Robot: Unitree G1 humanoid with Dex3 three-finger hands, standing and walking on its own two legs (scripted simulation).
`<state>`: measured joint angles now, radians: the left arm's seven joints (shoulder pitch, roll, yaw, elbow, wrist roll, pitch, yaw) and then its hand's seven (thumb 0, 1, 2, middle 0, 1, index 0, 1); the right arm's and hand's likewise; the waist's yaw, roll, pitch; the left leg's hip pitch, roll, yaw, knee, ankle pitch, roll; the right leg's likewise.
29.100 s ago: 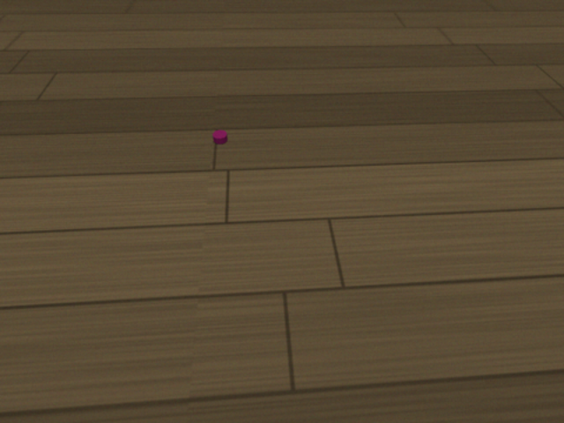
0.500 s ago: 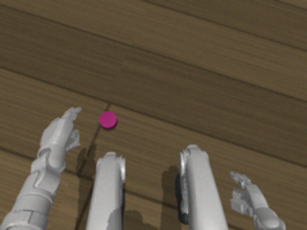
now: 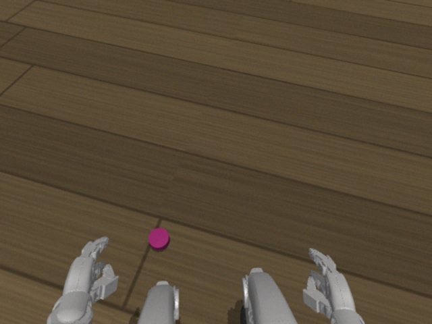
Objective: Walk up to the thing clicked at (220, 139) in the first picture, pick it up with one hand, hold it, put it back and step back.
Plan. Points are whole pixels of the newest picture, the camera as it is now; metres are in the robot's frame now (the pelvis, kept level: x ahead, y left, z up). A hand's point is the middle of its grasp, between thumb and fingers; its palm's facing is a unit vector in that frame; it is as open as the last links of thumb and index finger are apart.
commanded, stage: home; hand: left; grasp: from above
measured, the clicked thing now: (159, 239) +0.47 +0.17 -0.62
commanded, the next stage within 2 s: none
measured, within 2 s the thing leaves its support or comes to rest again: neither
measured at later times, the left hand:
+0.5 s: hand (89, 282) +0.21 +0.18 +0.03, palm faces +0.07 -0.98 -0.19, open 7.4 cm
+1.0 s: hand (89, 280) +0.21 +0.18 +0.03, palm faces +0.06 -0.98 -0.20, open 7.4 cm
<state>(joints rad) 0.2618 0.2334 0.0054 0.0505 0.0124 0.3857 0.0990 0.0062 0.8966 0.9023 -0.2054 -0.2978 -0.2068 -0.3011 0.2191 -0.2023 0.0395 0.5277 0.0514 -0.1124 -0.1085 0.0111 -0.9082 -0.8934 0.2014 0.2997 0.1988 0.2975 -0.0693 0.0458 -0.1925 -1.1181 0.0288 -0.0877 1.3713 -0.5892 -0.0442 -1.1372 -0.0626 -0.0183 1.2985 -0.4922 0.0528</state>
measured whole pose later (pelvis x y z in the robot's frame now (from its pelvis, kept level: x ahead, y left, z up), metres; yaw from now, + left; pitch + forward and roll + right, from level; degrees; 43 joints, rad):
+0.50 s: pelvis +0.05 +0.00 +0.07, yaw +1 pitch +10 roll -2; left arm 0.49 0.21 0.04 -0.12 -0.06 0.47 0.01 0.01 0.90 0.90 -0.20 -0.30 -0.20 -0.30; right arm 0.26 -0.23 0.01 0.52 0.01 -0.25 -0.18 0.01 -0.91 -0.89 0.20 0.30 0.20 0.30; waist -0.03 0.05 -0.17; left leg -0.66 0.05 -0.08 1.00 -0.52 -0.04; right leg -0.67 -0.06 -0.04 0.93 -0.43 0.05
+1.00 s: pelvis +0.04 +0.00 +0.07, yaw +0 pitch +10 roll -2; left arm 0.48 0.21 0.04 -0.11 -0.05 0.45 0.01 0.01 0.90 0.90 -0.20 -0.30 -0.20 -0.30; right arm 0.29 -0.22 0.02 0.57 0.00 -0.24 -0.17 0.02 -0.91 -0.89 0.20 0.30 0.20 0.30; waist -0.03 0.05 -0.16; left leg -0.66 0.05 -0.07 1.00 -0.52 -0.04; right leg -0.67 -0.05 -0.03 0.93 -0.42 0.05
